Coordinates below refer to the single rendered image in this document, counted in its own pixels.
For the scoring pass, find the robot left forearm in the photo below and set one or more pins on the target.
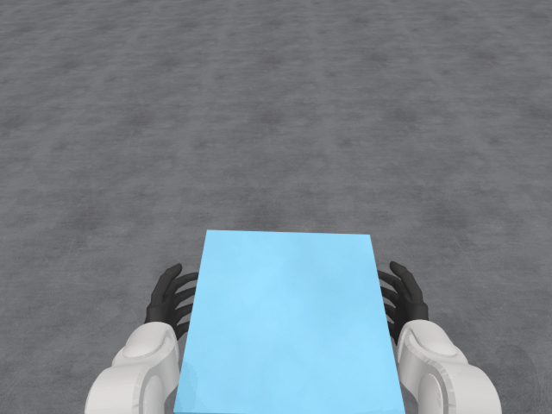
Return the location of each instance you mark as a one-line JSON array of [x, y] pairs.
[[143, 374]]

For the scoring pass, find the robot right hand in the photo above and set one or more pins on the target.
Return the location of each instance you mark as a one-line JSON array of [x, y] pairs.
[[408, 300]]

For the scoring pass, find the robot right forearm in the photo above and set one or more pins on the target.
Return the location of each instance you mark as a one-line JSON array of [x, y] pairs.
[[438, 375]]

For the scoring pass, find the robot left hand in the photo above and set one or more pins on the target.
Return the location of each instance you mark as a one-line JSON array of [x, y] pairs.
[[164, 300]]

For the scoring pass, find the carton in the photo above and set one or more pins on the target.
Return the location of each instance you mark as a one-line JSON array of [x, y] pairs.
[[288, 323]]

